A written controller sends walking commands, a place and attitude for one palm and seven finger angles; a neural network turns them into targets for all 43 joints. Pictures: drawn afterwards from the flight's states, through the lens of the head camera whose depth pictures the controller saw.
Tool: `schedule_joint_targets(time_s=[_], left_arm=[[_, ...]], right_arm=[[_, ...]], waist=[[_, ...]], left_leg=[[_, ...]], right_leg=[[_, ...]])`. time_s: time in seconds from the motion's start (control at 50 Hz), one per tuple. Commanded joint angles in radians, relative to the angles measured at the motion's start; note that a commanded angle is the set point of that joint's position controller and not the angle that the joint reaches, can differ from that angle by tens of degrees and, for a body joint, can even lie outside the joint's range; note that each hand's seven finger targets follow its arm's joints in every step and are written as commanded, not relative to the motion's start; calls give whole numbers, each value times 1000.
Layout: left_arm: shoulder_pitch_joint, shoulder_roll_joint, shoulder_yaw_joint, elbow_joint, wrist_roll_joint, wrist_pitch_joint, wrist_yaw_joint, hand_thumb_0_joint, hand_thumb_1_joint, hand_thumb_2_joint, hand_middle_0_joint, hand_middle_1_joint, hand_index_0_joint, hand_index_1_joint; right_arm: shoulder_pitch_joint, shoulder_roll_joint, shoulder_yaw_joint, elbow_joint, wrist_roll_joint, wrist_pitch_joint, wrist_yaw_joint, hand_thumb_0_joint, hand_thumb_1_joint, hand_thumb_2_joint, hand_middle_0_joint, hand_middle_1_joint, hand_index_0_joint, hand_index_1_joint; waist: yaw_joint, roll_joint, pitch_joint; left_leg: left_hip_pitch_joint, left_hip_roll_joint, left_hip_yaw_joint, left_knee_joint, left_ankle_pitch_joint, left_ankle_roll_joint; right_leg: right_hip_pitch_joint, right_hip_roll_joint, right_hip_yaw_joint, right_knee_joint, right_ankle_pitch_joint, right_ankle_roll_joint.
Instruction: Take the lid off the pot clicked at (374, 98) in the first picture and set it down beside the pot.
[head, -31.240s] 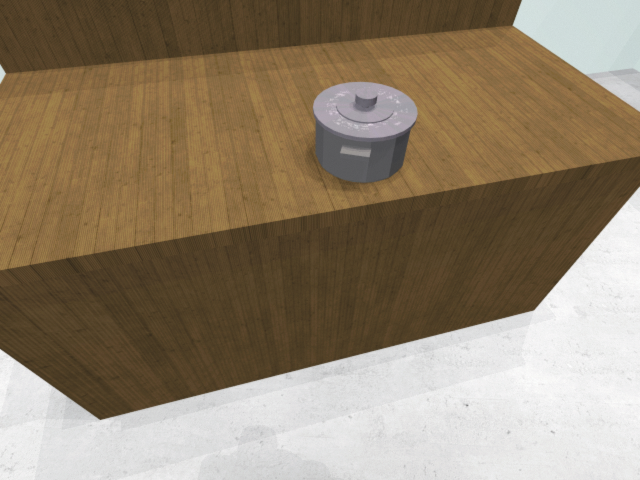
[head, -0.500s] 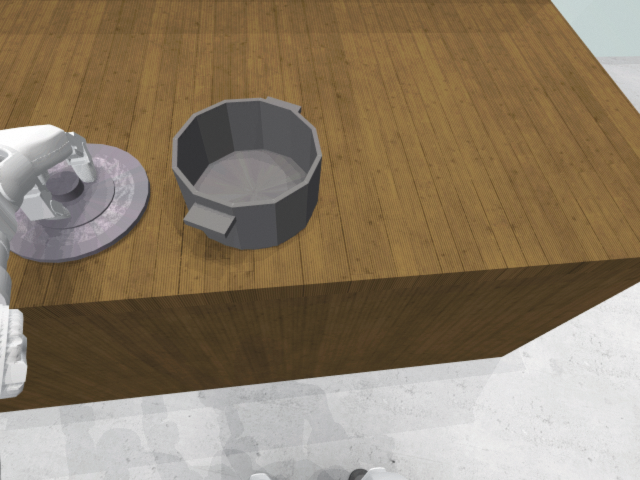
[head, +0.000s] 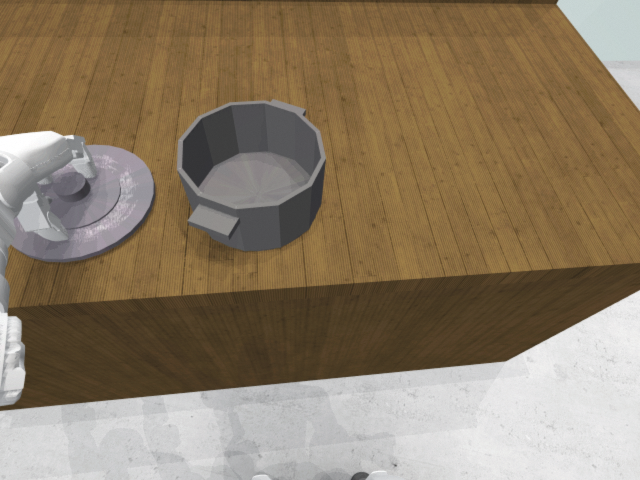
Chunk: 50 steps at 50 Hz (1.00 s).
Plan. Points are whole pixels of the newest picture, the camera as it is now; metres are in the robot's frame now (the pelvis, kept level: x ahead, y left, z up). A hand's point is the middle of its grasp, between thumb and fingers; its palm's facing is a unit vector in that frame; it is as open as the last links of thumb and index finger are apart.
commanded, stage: raise the empty hand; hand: left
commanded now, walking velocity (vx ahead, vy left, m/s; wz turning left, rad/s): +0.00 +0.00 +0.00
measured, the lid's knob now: (71, 187) +0.49 +0.32 +0.04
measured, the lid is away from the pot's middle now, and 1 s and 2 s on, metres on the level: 0.24 0.24 0.24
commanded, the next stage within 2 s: draw the hand back to the body in 1.30 s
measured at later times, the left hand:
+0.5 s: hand (23, 164) +0.45 +0.32 +0.12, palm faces -0.37 -0.09 -0.92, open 11.0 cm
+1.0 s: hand out of the picture +0.46 +0.32 +0.17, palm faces -0.33 -0.08 -0.94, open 11.0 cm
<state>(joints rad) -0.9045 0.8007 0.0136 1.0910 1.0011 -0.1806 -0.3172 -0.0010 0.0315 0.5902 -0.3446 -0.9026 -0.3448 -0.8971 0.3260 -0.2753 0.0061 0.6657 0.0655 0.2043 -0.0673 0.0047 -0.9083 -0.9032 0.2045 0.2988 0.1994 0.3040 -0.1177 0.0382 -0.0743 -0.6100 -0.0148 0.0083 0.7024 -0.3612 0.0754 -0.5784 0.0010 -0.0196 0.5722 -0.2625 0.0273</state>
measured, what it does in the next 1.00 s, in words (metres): stands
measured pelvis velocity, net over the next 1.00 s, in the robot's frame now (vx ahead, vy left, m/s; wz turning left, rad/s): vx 0.00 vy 0.00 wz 0.02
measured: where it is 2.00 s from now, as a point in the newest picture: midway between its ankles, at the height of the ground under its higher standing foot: outside the picture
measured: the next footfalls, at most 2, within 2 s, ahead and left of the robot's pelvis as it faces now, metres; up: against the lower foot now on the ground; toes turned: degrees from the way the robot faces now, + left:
none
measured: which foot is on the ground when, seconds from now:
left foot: down 0.00-1.00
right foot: down 0.00-1.00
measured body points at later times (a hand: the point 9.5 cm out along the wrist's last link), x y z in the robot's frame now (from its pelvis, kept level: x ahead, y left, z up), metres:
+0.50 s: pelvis +0.00 +0.00 +0.01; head +0.07 +0.01 +0.45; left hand +0.47 +0.32 +0.17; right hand +0.03 -0.27 -0.11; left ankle -0.02 +0.07 -0.72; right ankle +0.00 -0.15 -0.72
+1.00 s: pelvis +0.00 +0.00 +0.02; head +0.07 +0.01 +0.46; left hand +0.47 +0.32 +0.22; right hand +0.05 -0.27 -0.11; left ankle -0.02 +0.07 -0.72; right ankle +0.00 -0.15 -0.72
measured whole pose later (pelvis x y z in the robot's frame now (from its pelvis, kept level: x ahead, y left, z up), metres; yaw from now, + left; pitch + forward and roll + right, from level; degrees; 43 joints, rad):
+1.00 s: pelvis +0.00 +0.00 +0.02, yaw +1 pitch +10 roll -3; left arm -1.04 0.80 -0.05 1.01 0.97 -0.09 -0.41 0.00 0.02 0.59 -0.35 -0.90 -0.35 -0.90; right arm 0.31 -0.28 0.01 0.66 0.08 0.19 -0.05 0.01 -0.91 -0.90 0.20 0.30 0.20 0.30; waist -0.10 0.05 -0.05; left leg -0.43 -0.04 0.00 0.55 -0.30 0.08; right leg -0.40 -0.02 -0.02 0.43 -0.21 0.03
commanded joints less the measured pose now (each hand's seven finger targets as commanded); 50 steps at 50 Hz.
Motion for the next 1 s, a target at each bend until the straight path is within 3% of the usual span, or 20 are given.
schedule_joint_targets(time_s=[0.0, 0.06, 0.12, 0.18, 0.26, 0.32, 0.4, 0.44, 0.46, 0.5, 0.58, 0.68, 0.74, 0.78, 0.8, 0.84, 0.9, 0.94, 0.96, 0.98], left_arm=[[-469, 341, 93, -288, -17, -17, 41, 0, 14, 593, -329, -897, -329, -897], [-462, 399, 145, -279, -28, -23, 45, 0, 14, 593, -329, -897, -329, -897], [-418, 312, 76, -184, -34, 7, 45, 0, 14, 593, -329, -897, -329, -897], [-454, 245, 11, -200, -26, 26, 33, 0, 14, 593, -329, -897, -329, -897], [-495, 276, 26, -223, -36, 32, 13, 0, 14, 593, -329, -897, -329, -897], [-534, 343, 72, -258, -36, 30, 13, 0, 14, 593, -329, -897, -329, -897], [-529, 338, 64, -231, -30, 37, 14, 0, 14, 593, -329, -897, -329, -897], [-500, 313, 47, -205, -26, 42, 9, 0, 14, 593, -329, -897, -329, -897], [-496, 266, 10, -177, -28, 51, 2, 0, 14, 593, -329, -897, -329, -897], [-540, 272, 4, -207, -31, 62, -7, 0, 14, 593, -329, -897, -329, -897], [-577, 327, 54, -288, -33, 52, -13, 0, 14, 593, -329, -897, -329, -897], [-544, 333, 52, -211, -41, 66, -26, 0, 14, 593, -329, -897, -329, -897], [-570, 281, 4, -258, -39, 72, -35, 0, 14, 593, -329, -897, -329, -897], [-560, 276, -3, -212, -36, 84, -43, 0, 14, 593, -329, -897, -329, -897], [-571, 333, 41, -244, -37, 84, -44, 0, 14, 593, -329, -897, -329, -897], [-633, 342, 40, -336, -43, 77, -49, 0, 14, 593, -329, -897, -329, -897], [-651, 290, 5, -324, -45, 86, -61, 0, 14, 593, -329, -897, -329, -897], [-612, 328, 31, -257, -47, 89, -64, 0, 14, 593, -329, -897, -329, -897], [-592, 287, -1, -187, -48, 100, -70, 0, 14, 593, -329, -897, -329, -897], [-597, 301, 1, -169, -48, 108, -74, 0, 14, 593, -329, -897, -329, -897]], right_arm=[[126, -182, -66, -55, -7, -15, -24, 0, -900, -900, 200, 300, 200, 300], [123, -184, -62, -50, -8, -18, -30, 0, -900, -900, 200, 300, 200, 300], [113, -182, -56, -44, 0, -19, -19, 0, -900, -900, 200, 300, 200, 300], [102, -182, -59, -44, 3, -16, -6, 0, -900, -900, 200, 300, 200, 300], [104, -185, -59, -52, 3, -19, -9, 0, -900, -900, 200, 300, 200, 300], [101, -186, -56, -59, 7, -25, -20, 0, -900, -900, 200, 300, 200, 300], [96, -186, -51, -58, 8, -33, -19, 0, -900, -900, 200, 300, 200, 300], [91, -186, -53, -66, 8, -36, -12, 0, -900, -900, 200, 300, 200, 300], [87, -182, -53, -63, 8, -35, -9, 0, -900, -900, 200, 300, 200, 300], [83, -185, -53, -63, 10, -34, -5, 0, -900, -900, 200, 300, 200, 300], [90, -180, -60, -74, 3, -34, -8, 0, -900, -900, 200, 300, 200, 300], [76, -187, -51, -67, 10, -33, -6, 0, -900, -900, 200, 300, 200, 300], [59, -184, -55, -77, 10, -34, 3, 0, -900, -900, 200, 300, 200, 300], [59, -183, -52, -74, 12, -33, 6, 0, -900, -900, 200, 300, 200, 300], [61, -185, -52, -78, 12, -33, 5, 0, -900, -900, 200, 300, 200, 300], [49, -186, -56, -92, 9, -34, 3, 0, -900, -900, 200, 300, 200, 300], [57, -177, -59, -81, 8, -39, 3, 0, -900, -900, 200, 300, 200, 300], [59, -187, -55, -78, 10, -39, 4, 0, -900, -900, 200, 300, 200, 300], [57, -183, -49, -72, 10, -40, 5, 0, -900, -900, 200, 300, 200, 300], [56, -187, -46, -66, 14, -39, 3, 0, -900, -900, 200, 300, 200, 300]], waist=[[-5, 167, -500], [-1, 142, -504], [-5, 115, -385], [-8, 152, -366], [-11, 103, -404], [-4, 93, -422], [2, 102, -378], [7, 119, -364], [-5, 111, -341], [-3, 114, -345], [1, 125, -450], [6, 77, -345], [4, 113, -350], [0, 82, -324], [11, 85, -354], [10, 114, -420], [-3, 124, -411], [3, 94, -365], [-4, 68, -322], [0, 31, -301]], left_leg=[[467, 11, -62, -36, 651, -13], [464, 12, -65, -40, 668, -12], [400, 10, -58, -64, 581, -12], [433, 15, -63, -70, 584, -19], [437, 7, -66, -86, 546, -5], [436, 5, -67, -108, 517, -1], [432, 9, -73, -125, 520, -9], [438, 9, -70, -126, 550, -13], [435, 8, -66, -124, 537, -12], [440, 11, -68, -137, 500, -10], [523, 8, -81, -130, 627, -14], [448, 6, -67, -162, 550, -5], [482, 9, -70, -164, 605, -12], [463, 7, -68, -167, 567, -7], [466, 6, -68, -175, 554, -4], [516, 6, -70, -173, 615, -3], [558, 11, -81, -171, 655, -11], [513, 7, -74, -180, 611, -8], [477, 1, -66, -185, 560, -1], [442, 0, -58, -195, 502, 3]], right_leg=[[76, 61, -42, -32, 266, -76], [100, 59, -43, -34, 285, -72], [68, 60, -53, -52, 236, -74], [36, 59, -54, -61, 212, -77], [94, 57, -44, -72, 227, -75], [143, 53, -45, -79, 237, -75], [131, 52, -50, -90, 220, -77], [128, 48, -49, -94, 225, -80], [111, 52, -49, -97, 218, -76], [120, 49, -47, -108, 203, -75], [176, 53, -42, -109, 271, -73], [194, 49, -45, -128, 262, -73], [190, 43, -44, -135, 279, -77], [191, 49, -43, -140, 267, -73], [224, 47, -42, -140, 271, -73], [251, 39, -36, -140, 313, -75], [219, 49, -43, -151, 300, -69], [222, 42, -43, -155, 287, -73], [217, 48, -44, -156, 276, -71], [233, 45, -44, -160, 271, -69]])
